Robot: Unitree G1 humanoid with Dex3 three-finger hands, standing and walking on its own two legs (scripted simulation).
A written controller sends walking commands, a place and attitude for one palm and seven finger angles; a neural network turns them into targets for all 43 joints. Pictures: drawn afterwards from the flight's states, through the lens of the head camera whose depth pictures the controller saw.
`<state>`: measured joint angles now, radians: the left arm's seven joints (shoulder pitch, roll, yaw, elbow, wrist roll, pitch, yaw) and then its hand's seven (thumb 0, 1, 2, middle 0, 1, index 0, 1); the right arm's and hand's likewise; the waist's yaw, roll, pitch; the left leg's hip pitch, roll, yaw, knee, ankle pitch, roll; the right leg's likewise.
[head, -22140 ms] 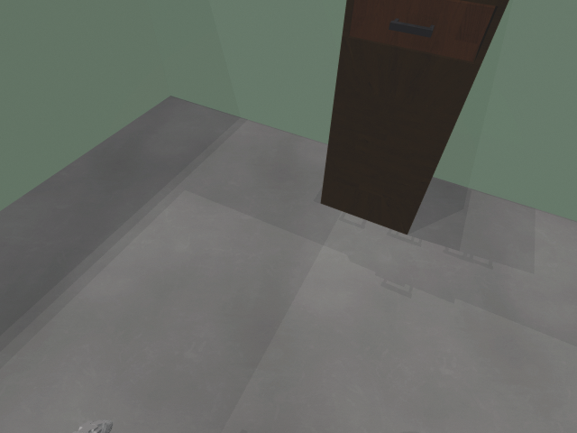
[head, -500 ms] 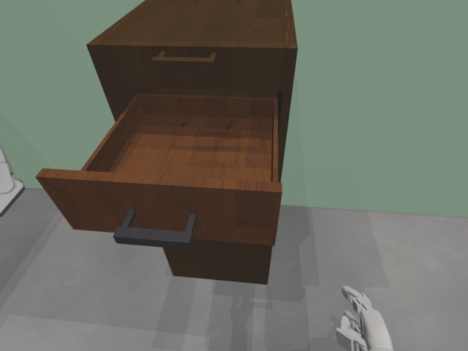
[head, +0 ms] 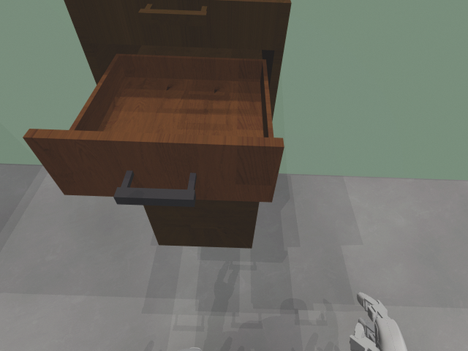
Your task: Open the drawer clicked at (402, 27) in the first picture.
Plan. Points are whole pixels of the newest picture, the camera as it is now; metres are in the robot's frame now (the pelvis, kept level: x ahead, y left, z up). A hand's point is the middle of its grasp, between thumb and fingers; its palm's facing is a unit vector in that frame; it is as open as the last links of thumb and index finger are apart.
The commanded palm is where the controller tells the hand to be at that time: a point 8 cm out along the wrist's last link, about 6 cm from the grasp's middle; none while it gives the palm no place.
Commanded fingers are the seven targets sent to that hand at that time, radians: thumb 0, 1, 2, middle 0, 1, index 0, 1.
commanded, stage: step back with the hand held close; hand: left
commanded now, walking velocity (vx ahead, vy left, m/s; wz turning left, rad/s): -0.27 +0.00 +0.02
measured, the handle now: (158, 187) +0.34 +0.15 +0.11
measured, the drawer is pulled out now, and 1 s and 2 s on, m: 0.30 0.30 0.30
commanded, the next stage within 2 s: stop stepping back and stand still in 0.56 s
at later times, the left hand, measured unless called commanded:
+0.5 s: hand out of the picture +0.10 +0.25 +0.30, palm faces +0.62 -0.68 -0.40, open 7.4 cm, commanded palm +0.04 +0.30 +0.30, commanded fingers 0.00 0.90 0.90 -0.20 -0.30 -0.20 -0.30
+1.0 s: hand out of the picture +0.00 +0.22 +0.33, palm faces +0.63 -0.67 -0.40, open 7.4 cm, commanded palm -0.06 +0.26 +0.30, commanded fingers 0.00 0.90 0.90 -0.20 -0.30 -0.20 -0.30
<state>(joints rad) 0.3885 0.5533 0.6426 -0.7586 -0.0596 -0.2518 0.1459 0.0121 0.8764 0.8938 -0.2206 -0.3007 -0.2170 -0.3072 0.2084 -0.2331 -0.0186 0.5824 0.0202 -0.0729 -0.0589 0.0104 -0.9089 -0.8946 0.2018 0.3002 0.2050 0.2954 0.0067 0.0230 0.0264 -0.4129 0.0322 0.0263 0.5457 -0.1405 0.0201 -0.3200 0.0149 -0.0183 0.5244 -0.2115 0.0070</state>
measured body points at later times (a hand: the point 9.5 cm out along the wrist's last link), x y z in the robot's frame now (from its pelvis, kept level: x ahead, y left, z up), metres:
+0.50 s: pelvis -0.08 +0.01 -0.01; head -0.07 +0.03 +0.44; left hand +0.06 +0.28 +0.32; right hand +0.09 -0.22 -0.09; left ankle -0.03 +0.12 -0.71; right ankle +0.00 -0.12 -0.73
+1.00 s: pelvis -0.18 -0.02 +0.00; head -0.20 -0.02 +0.45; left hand -0.04 +0.26 +0.34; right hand -0.05 -0.25 -0.09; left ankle -0.15 +0.11 -0.71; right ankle -0.25 -0.11 -0.73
